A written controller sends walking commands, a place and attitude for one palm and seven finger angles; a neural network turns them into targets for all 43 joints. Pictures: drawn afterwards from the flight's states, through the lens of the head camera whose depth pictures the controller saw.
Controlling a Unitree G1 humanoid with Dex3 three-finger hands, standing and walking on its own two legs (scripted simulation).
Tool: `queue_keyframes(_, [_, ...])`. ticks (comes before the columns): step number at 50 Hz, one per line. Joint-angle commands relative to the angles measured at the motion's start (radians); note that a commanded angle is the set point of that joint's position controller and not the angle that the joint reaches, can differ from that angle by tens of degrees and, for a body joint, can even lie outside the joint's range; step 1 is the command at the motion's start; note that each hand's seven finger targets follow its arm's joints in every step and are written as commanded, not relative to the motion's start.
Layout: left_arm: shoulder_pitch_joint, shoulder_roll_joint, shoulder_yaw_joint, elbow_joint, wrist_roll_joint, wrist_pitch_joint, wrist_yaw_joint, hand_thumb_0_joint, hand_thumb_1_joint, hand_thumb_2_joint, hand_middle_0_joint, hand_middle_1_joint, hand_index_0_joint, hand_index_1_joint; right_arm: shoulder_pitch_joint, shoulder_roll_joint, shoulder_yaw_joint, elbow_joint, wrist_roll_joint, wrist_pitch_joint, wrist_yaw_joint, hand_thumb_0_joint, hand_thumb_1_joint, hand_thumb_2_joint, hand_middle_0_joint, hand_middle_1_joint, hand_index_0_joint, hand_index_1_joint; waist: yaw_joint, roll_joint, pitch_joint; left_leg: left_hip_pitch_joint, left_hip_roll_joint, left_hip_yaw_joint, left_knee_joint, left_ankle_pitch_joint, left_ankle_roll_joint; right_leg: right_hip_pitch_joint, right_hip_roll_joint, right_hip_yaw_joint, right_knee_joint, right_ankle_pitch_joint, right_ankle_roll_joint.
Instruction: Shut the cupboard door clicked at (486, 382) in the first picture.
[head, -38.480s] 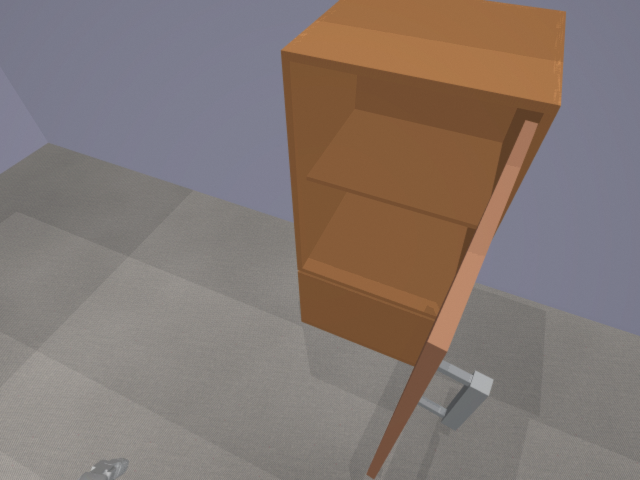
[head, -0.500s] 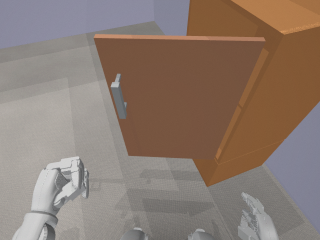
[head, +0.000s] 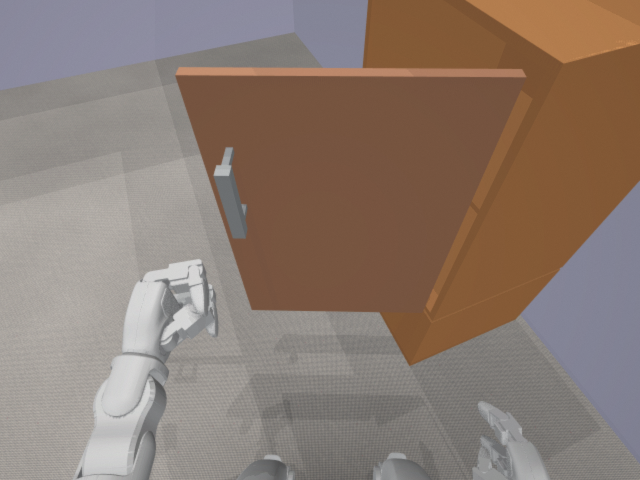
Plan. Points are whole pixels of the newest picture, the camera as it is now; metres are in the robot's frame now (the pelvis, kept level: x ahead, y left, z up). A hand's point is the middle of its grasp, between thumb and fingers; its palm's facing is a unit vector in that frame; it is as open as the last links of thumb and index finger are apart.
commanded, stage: bring the fist close to the handle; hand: left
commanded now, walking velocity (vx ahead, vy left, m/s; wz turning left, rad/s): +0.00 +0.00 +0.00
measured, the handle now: (234, 194) +0.49 +0.15 +0.06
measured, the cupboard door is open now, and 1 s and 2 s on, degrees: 66 66 54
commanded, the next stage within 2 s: push the door shut along its arc in 0.88 s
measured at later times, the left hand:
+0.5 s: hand (252, 254) +0.38 +0.11 +0.07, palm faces -0.02 -1.00 -0.02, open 3.1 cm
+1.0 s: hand (252, 251) +0.38 +0.11 +0.07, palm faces +0.00 -1.00 -0.02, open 3.1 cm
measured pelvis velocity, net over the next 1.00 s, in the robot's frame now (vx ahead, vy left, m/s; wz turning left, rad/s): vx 0.00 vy -0.01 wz -0.01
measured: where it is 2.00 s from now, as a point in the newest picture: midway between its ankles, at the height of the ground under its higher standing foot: outside the picture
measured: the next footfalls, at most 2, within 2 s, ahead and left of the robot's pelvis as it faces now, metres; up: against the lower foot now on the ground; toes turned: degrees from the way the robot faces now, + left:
none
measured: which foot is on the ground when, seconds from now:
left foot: down 0.00-1.00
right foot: down 0.00-1.00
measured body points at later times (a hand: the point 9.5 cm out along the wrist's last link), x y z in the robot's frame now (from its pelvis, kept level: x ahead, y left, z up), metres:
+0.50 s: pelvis +0.00 +0.00 +0.00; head +0.07 -0.01 +0.45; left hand +0.37 +0.16 +0.07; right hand +0.14 -0.25 -0.11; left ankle +0.01 +0.12 -0.67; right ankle +0.03 -0.13 -0.67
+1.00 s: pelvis +0.00 -0.01 +0.01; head +0.06 -0.02 +0.45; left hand +0.38 +0.16 +0.07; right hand +0.12 -0.26 -0.11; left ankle +0.01 +0.12 -0.67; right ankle +0.03 -0.13 -0.67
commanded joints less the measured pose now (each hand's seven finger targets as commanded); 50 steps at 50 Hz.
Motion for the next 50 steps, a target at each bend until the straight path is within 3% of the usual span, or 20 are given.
queue_keyframes(1, [-0.255, 0.103, 0.045, -0.171, 0.002, -0.077, 0.019, 0.0, 0.9, 0.9, -1.3, -1.5, -1.3, -1.5, -0.049, -0.125, -0.053, -0.139, -0.003, -0.047, -0.01, 0.0, -0.9, -0.9, 0.2, 0.3, 0.2, 0.3, -0.014, -0.044, -0.22, 0.053, -0.011, -0.004, -0.179, 0.204, 0.012, 0.194, 0.034, -0.006, -0.141, 0.159, -0.029])
queue_keyframes(5, [-0.363, 0.067, 0.009, -0.152, 0.018, -0.084, 0.041, 0.0, 0.9, 0.9, -1.3, -1.5, -1.3, -1.5, -0.047, -0.119, -0.056, -0.122, -0.004, -0.04, -0.008, 0.0, -0.9, -0.9, 0.2, 0.3, 0.2, 0.3, -0.021, -0.015, -0.267, 0.091, -0.009, -0.004, -0.177, 0.237, 0.011, 0.19, 0.032, -0.009, -0.128, 0.199, -0.031])
queue_keyframes(6, [-0.36, 0.087, 0.033, -0.127, 0.018, -0.082, 0.048, 0.0, 0.9, 0.9, -1.3, -1.5, -1.3, -1.5, -0.043, -0.123, -0.058, -0.116, -0.006, -0.036, -0.009, 0.0, -0.9, -0.9, 0.2, 0.3, 0.2, 0.3, -0.016, -0.044, -0.276, 0.084, -0.009, -0.003, -0.173, 0.246, 0.012, 0.206, 0.034, -0.006, -0.129, 0.209, -0.03])
queue_keyframes(7, [-0.363, 0.067, 0.021, -0.106, 0.019, -0.082, 0.049, 0.0, 0.9, 0.9, -1.3, -1.5, -1.3, -1.5, -0.045, -0.119, -0.058, -0.115, -0.006, -0.031, -0.007, 0.0, -0.9, -0.9, 0.2, 0.3, 0.2, 0.3, -0.016, -0.058, -0.279, 0.08, -0.01, 0.0, -0.177, 0.251, 0.012, 0.22, 0.031, -0.004, -0.132, 0.221, -0.028])
queue_keyframes(10, [-0.422, 0.066, 0.019, -0.063, 0.031, -0.081, 0.06, 0.0, 0.9, 0.9, -1.3, -1.5, -1.3, -1.5, -0.043, -0.118, -0.057, -0.107, -0.005, -0.017, -0.003, 0.0, -0.9, -0.9, 0.2, 0.3, 0.2, 0.3, -0.017, -0.036, -0.271, 0.085, -0.009, 0.005, -0.181, 0.256, 0.008, 0.212, 0.03, -0.006, -0.131, 0.231, -0.03])
queue_keyframes(13, [-0.486, 0.068, 0.027, -0.005, 0.037, -0.079, 0.07, 0.0, 0.9, 0.9, -1.3, -1.5, -1.3, -1.5, -0.036, -0.119, -0.06, -0.097, -0.006, -0.003, -0.002, 0.0, -0.9, -0.9, 0.2, 0.3, 0.2, 0.3, -0.025, -0.061, -0.276, 0.078, -0.008, 0.01, -0.178, 0.247, 0.01, 0.216, 0.03, 0.0, -0.139, 0.23, -0.026])
queue_keyframes(15, [-0.525, 0.048, 0.014, 0.025, 0.038, -0.085, 0.076, 0.0, 0.9, 0.9, -1.3, -1.5, -1.3, -1.5, -0.035, -0.115, -0.058, -0.092, -0.007, 0.002, 0.0, 0.0, -0.9, -0.9, 0.2, 0.3, 0.2, 0.3, -0.024, -0.035, -0.275, 0.087, -0.009, 0.01, -0.181, 0.252, 0.008, 0.211, 0.03, -0.002, -0.139, 0.237, -0.029])
queue_keyframes(16, [-0.552, 0.073, 0.033, 0.037, 0.041, -0.087, 0.082, 0.0, 0.9, 0.9, -1.3, -1.5, -1.3, -1.5, -0.027, -0.121, -0.06, -0.086, -0.008, 0.005, -0.001, 0.0, -0.9, -0.9, 0.2, 0.3, 0.2, 0.3, -0.029, -0.053, -0.286, 0.086, -0.008, 0.008, -0.176, 0.261, 0.009, 0.216, 0.031, 0.001, -0.138, 0.246, -0.029])
queue_keyframes(18, [-0.601, 0.038, 0.006, 0.059, 0.047, -0.096, 0.089, 0.0, 0.9, 0.9, -1.3, -1.5, -1.3, -1.5, -0.026, -0.114, -0.061, -0.079, -0.01, 0.007, 0.002, 0.0, -0.9, -0.9, 0.2, 0.3, 0.2, 0.3, -0.037, -0.049, -0.308, 0.096, -0.008, 0.013, -0.172, 0.271, 0.01, 0.217, 0.029, 0.003, -0.136, 0.266, -0.026])
queue_keyframes(20, [-0.655, 0.026, -0.003, 0.094, 0.05, -0.104, 0.096, 0.0, 0.9, 0.9, -1.3, -1.5, -1.3, -1.5, -0.019, -0.116, -0.062, -0.068, -0.011, 0.01, 0.004, 0.0, -0.9, -0.9, 0.2, 0.3, 0.2, 0.3, -0.047, -0.053, -0.302, 0.094, -0.008, 0.011, -0.172, 0.265, 0.009, 0.205, 0.03, 0.0, -0.136, 0.262, -0.026])
queue_keyframes(21, [-0.648, 0.06, 0.034, 0.113, 0.052, -0.108, 0.103, 0.0, 0.9, 0.9, -1.3, -1.5, -1.3, -1.5, -0.009, -0.119, -0.066, -0.064, -0.013, 0.013, 0.003, 0.0, -0.9, -0.9, 0.2, 0.3, 0.2, 0.3, -0.035, -0.065, -0.319, 0.088, -0.007, 0.012, -0.168, 0.285, 0.009, 0.227, 0.031, 0.007, -0.134, 0.286, -0.027])
queue_keyframes(23, [-0.686, 0.031, 0.009, 0.147, 0.06, -0.112, 0.108, 0.0, 0.9, 0.9, -1.3, -1.5, -1.3, -1.5, -0.007, -0.115, -0.065, -0.058, -0.014, 0.019, 0.007, 0.0, -0.9, -0.9, 0.2, 0.3, 0.2, 0.3, -0.044, -0.056, -0.321, 0.092, -0.009, 0.015, -0.172, 0.29, 0.008, 0.223, 0.028, 0.004, -0.132, 0.299, -0.027])
queue_keyframes(26, [-0.624, 0.093, 0.084, 0.198, 0.063, -0.118, 0.118, 0.0, 0.9, 0.9, -1.3, -1.5, -1.3, -1.5, 0.004, -0.122, -0.071, -0.062, -0.017, 0.032, 0.01, 0.0, -0.9, -0.9, 0.2, 0.3, 0.2, 0.3, -0.016, -0.079, -0.345, 0.074, -0.01, 0.025, -0.176, 0.302, 0.009, 0.266, 0.03, 0.014, -0.138, 0.321, -0.027])
queue_keyframes(28, [-0.636, 0.062, 0.059, 0.202, 0.063, -0.123, 0.113, 0.0, 0.9, 0.9, -1.3, -1.5, -1.3, -1.5, 0.002, -0.113, -0.068, -0.067, -0.015, 0.041, 0.016, 0.0, -0.9, -0.9, 0.2, 0.3, 0.2, 0.3, -0.021, -0.084, -0.322, 0.061, -0.013, 0.034, -0.184, 0.288, 0.009, 0.278, 0.026, 0.018, -0.148, 0.323, -0.023])
queue_keyframes(31, [-0.645, 0.112, 0.103, 0.189, 0.059, -0.142, 0.111, 0.0, 0.9, 0.9, -1.3, -1.5, -1.3, -1.5, 0.007, -0.118, -0.071, -0.07, -0.016, 0.049, 0.013, 0.0, -0.9, -0.9, 0.2, 0.3, 0.2, 0.3, -0.016, -0.089, -0.335, 0.057, -0.012, 0.038, -0.186, 0.286, 0.012, 0.299, 0.027, 0.028, -0.155, 0.323, -0.023])
queue_keyframes(34, [-0.643, 0.056, 0.054, 0.157, 0.051, -0.163, 0.102, 0.0, 0.9, 0.9, -1.3, -1.5, -1.3, -1.5, 0.004, -0.111, -0.073, -0.071, -0.015, 0.048, 0.015, 0.0, -0.9, -0.9, 0.2, 0.3, 0.2, 0.3, -0.025, -0.072, -0.337, 0.081, -0.011, 0.042, -0.19, 0.296, 0.012, 0.295, 0.028, 0.023, -0.156, 0.342, -0.023])
queue_keyframes(39, [-0.72, 0.048, 0.031, 0.208, 0.056, -0.169, 0.093, 0.0, 0.9, 0.9, -1.3, -1.5, -1.3, -1.5, 0.005, -0.119, -0.076, -0.047, -0.012, 0.044, 0.008, 0.0, -0.9, -0.9, 0.2, 0.3, 0.2, 0.3, -0.056, -0.07, -0.281, 0.073, -0.01, 0.036, -0.191, 0.216, 0.014, 0.23, 0.028, 0.022, -0.178, 0.242, -0.02])
queue_keyframes(42, [-0.733, 0.078, 0.061, 0.212, 0.057, -0.174, 0.095, 0.0, 0.9, 0.9, -1.3, -1.5, -1.3, -1.5, 0.005, -0.121, -0.078, -0.045, -0.012, 0.044, 0.003, 0.0, -0.9, -0.9, 0.2, 0.3, 0.2, 0.3, -0.044, -0.057, -0.316, 0.083, -0.011, 0.033, -0.194, 0.225, 0.013, 0.245, 0.027, 0.024, -0.172, 0.248, -0.022])
queue_keyframes(43, [-0.742, 0.055, 0.04, 0.198, 0.055, -0.176, 0.093, 0.0, 0.9, 0.9, -1.3, -1.5, -1.3, -1.5, 0.002, -0.118, -0.076, -0.047, -0.013, 0.042, 0.004, 0.0, -0.9, -0.9, 0.2, 0.3, 0.2, 0.3, -0.045, -0.048, -0.332, 0.092, -0.013, 0.034, -0.191, 0.236, 0.014, 0.251, 0.027, 0.023, -0.168, 0.263, -0.022])
queue_keyframes(50, [-0.675, 0.086, 0.079, 0.233, 0.053, -0.174, 0.087, 0.0, 0.9, 0.9, -1.3, -1.5, -1.3, -1.5, -0.002, -0.119, -0.075, -0.058, -0.012, 0.049, 0.009, 0.0, -0.9, -0.9, 0.2, 0.3, 0.2, 0.3, -0.027, -0.075, -0.322, 0.067, -0.014, 0.042, -0.196, 0.244, 0.014, 0.278, 0.026, 0.028, -0.171, 0.283, -0.021])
